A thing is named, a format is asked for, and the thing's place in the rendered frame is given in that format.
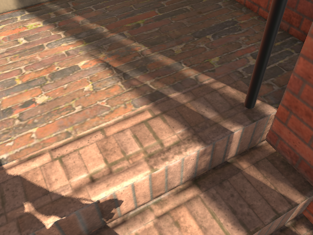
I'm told stairs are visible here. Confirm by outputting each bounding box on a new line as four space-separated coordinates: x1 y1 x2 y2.
29 112 313 235

